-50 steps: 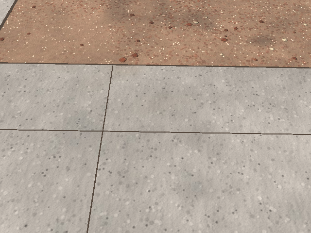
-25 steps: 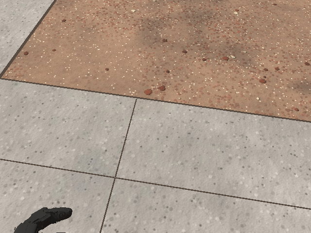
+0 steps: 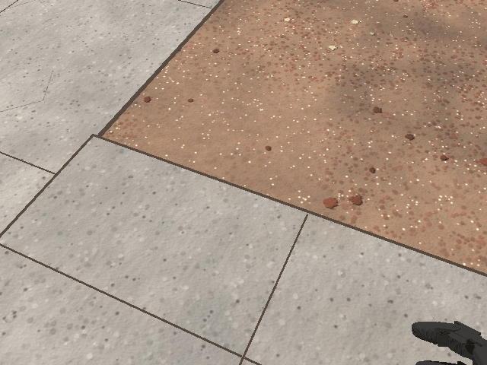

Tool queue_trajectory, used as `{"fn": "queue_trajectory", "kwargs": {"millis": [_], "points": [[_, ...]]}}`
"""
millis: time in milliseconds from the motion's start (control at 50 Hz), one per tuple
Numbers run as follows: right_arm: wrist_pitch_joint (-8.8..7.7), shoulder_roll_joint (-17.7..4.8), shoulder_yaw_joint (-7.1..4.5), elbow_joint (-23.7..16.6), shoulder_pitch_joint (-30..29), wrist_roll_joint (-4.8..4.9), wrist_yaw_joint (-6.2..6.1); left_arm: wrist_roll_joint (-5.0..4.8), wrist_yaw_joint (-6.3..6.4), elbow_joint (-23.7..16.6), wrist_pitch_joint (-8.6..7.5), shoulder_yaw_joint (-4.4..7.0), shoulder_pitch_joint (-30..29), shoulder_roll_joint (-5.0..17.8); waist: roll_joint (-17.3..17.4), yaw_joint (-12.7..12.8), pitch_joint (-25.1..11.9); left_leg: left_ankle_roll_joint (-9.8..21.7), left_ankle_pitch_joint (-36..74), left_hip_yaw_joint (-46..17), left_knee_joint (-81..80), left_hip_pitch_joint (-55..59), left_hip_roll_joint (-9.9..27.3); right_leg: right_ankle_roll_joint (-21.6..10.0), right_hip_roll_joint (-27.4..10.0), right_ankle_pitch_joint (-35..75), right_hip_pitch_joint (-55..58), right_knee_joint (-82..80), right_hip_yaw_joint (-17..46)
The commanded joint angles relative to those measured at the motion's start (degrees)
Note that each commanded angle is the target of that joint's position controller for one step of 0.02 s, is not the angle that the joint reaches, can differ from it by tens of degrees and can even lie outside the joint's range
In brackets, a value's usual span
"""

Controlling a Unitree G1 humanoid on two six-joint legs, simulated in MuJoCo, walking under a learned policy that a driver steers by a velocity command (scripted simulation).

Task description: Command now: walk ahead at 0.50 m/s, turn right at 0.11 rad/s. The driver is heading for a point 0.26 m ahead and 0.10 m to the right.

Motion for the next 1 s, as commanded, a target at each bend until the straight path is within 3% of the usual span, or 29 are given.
{"fn": "queue_trajectory", "kwargs": {"millis": [20, 40, 60, 80, 100, 120, 140, 160, 220, 280, 360, 420, 440, 460, 480, 500, 520, 560, 600, 700, 820, 1000], "points": [[-1.5, -8.1, -3.25, -2.6, 5.1, -0.27, -0.14, -0.34, 0.62, -2.3, 0.34, 2.29, -1.6, 10.8, -6.2, -8.4, -2.8, 2.8, -1.6, 1.9, -4.7, 14.8, -2.7, -7.5, -13.0, 37.5, -3.5, 7.9, 7.7], [-1.48, -11.2, -4.59, -0.5, 14.3, -0.95, -0.78, 0.3, 0.65, -3.1, 0.16, 1.5, -2.3, 8.9, -4.9, -12.6, -9.6, 5.0, 0.1, -1.1, -2.7, 30.0, 1.1, -5.5, -10.1, 34.6, -10.5, 19.6, 5.6], [-1.04, -16.8, -5.92, 0.3, 22.6, -2.34, -1.51, 1.34, 0.52, -5.2, -0.67, -0.3, 0.8, 3.2, 6.2, -13.9, -19.6, 11.3, -1.5, -20.3, -1.5, 52.9, 16.4, -1.5, -2.9, 13.4, -30.8, 41.4, 1.4], [-0.46, -15.1, -5.33, 1.2, 23.8, -1.97, -1.41, 0.54, 0.51, -4.7, -1.56, -0.74, 3.3, 2.7, 14.9, -13.0, -25.0, 16.1, -3.3, -37.4, -8.6, 55.4, 22.7, -0.2, 1.0, -15.0, -40.0, 53.2, 6.0], [-0.32, -11.4, -4.05, 1.2, 20.6, -1.64, -1.35, -0.63, 0.49, -4.8, -1.75, 0.95, -0.2, 8.3, 8.8, -13.1, -16.6, 14.5, 0.7, -31.0, -9.4, 48.3, 20.3, 0.1, -1.5, -13.6, -43.6, 57.8, 8.7], [-0.32, -9.5, -3.3, 0.9, 16.6, -1.48, -1.31, -0.59, 0.56, -5.7, -1.61, 1.07, -3.5, 8.4, 6.6, -11.3, -10.8, 13.2, 10.6, -22.0, -9.3, 40.8, 18.1, 0.4, -3.5, -10.3, -43.4, 57.3, 6.8], [-0.48, -7.5, -2.65, 1.1, 12.8, -1.56, -0.9, 0.26, 0.81, -5.6, -1.07, 1.08, -4.7, 7.6, 3.4, -9.1, -7.3, 12.5, 19.1, -15.8, -10.3, 33.7, 15.2, 1.1, -5.0, -7.9, -41.2, 54.5, 5.5], [-0.78, -6.0, -2.26, 1.2, 9.8, -1.48, -0.6, 0.84, 1.1, -5.3, -0.14, 1.4, -4.4, 7.1, 3.6, -6.9, -5.6, 11.7, 23.2, -11.4, -11.6, 28.1, 13.2, 1.5, -6.5, -6.2, -37.8, 51.2, 5.3], [-1.61, -6.4, -2.42, 2.9, 6.4, -2.04, -0.56, 1.13, 1.34, -4.5, 2.02, 0.66, -2.2, 3.2, 4.0, -3.5, -4.8, 12.4, 30.7, -4.8, -15.1, 18.7, 11.3, 3.0, -6.3, -0.6, -29.3, 44.1, 3.9], [-1.22, -7.7, -2.69, 4.7, 5.2, -1.88, -1.43, 1.9, 1.07, -5.6, 2.09, -0.36, -6.4, 1.4, 4.3, -4.0, -5.1, 11.2, 31.3, 0.8, -15.5, 16.7, 8.9, 2.8, -6.2, 9.4, -24.8, 30.7, 2.6], [0.08, -9.2, -2.82, 8.1, 8.8, -1.4, -1.88, 1.75, 0.49, -6.8, 2.07, -0.09, -12.1, 3.4, 3.4, -6.3, -5.8, 10.6, 25.4, -0.2, -14.2, 20.3, 9.9, 1.9, -4.7, 14.8, -22.0, 21.8, 2.4], [0.93, -8.7, -2.43, 9.7, 7.9, -0.19, -2.0, 2.39, 0.41, -6.7, 2.09, 0.45, -12.2, 4.3, 2.6, -4.8, -5.3, 8.1, 14.4, -1.1, -9.3, 20.1, 8.9, -0.5, -3.4, 18.1, -16.3, 12.6, 1.4], [0.93, -7.0, -1.87, 10.7, 10.2, -0.41, -2.03, 2.75, 0.68, -6.6, 2.05, 0.94, -11.9, 6.0, 0.5, -5.0, -5.3, 5.4, 8.2, -0.7, -6.7, 19.3, 6.4, -1.8, -4.7, 26.5, -12.2, 8.3, 3.2], [0.58, -5.4, -1.31, 11.2, 13.8, -2.06, -2.04, 2.91, 1.26, -7.2, 2.18, 1.66, -12.1, 9.7, -4.9, -7.3, -7.5, 2.2, -2.3, 1.7, -2.5, 16.7, 2.4, -3.7, -10.6, 44.1, -6.0, 10.2, 8.5], [0.61, -2.8, -0.64, 12.7, 20.3, -2.55, -2.21, 3.05, 1.67, -7.3, 2.79, 1.24, -14.3, 8.8, -11.7, -11.0, -10.1, -0.8, -16.6, 3.2, -0.8, 13.2, -0.7, -9.5, -15.3, 44.3, -2.5, 11.4, 13.4], [1.33, -4.0, -0.54, 12.9, 17.9, -2.36, -2.76, 2.37, 1.36, -7.4, 3.27, 0.4, -15.3, 4.7, -11.1, -8.9, -10.0, -2.1, -18.5, 2.6, -1.2, 14.3, -0.6, -11.2, -14.7, 36.1, -4.9, 10.3, 14.4], [2.31, -5.0, -0.74, 12.4, 15.7, -1.8, -3.11, 2.07, 0.93, -7.0, 3.53, 0.11, -16.9, 3.5, -10.3, -8.9, -8.5, -2.1, -16.4, 2.4, -2.9, 15.1, -0.3, -9.7, -12.4, 26.8, -7.7, 9.5, 13.4], [4.02, -7.0, -1.28, 13.1, 13.9, -1.68, -3.74, 2.03, 0.21, -7.3, 3.43, 0.17, -19.0, 3.9, -7.6, -8.3, -5.0, -1.5, -13.5, 2.6, -4.5, 16.7, -0.4, -6.5, -8.9, 21.6, -12.2, 9.8, 10.2], [4.65, -6.9, -1.31, 13.9, 14.2, -1.77, -3.89, 1.89, 0.04, -6.2, 2.87, 0.42, -18.7, 4.6, -6.6, -8.3, -5.0, -1.5, -10.8, 2.2, -5.2, 18.9, 0.1, -5.3, -7.6, 24.9, -12.6, 10.8, 8.6], [4.6, -6.2, -1.36, 16.5, 13.9, -1.33, -4.14, 1.63, 0.55, -3.5, 2.54, 0.53, -18.8, 3.8, -3.2, -7.7, -6.7, -1.8, -4.9, 2.4, -5.1, 20.7, 0.8, -5.7, -6.5, 34.0, -9.2, 13.9, 6.5], [5.26, -5.3, -1.33, 19.3, 13.8, -1.36, -4.47, 1.51, 0.96, -0.8, 3.32, 0.72, -20.5, 3.2, -1.9, -7.9, -4.0, -1.8, -7.7, 2.9, -6.0, 20.5, 0.7, -5.4, -5.4, 27.5, -10.7, 12.9, 5.5], [4.46, -4.5, -0.79, 22.6, 15.0, -1.45, -4.69, 1.47, 1.93, 3.1, 4.24, 0.88, -20.9, 2.8, -1.9, -7.5, -0.9, -1.5, -12.9, 3.2, -7.8, 17.6, 0.8, -4.0, -4.0, 18.9, -10.7, 11.6, 4.2]]}}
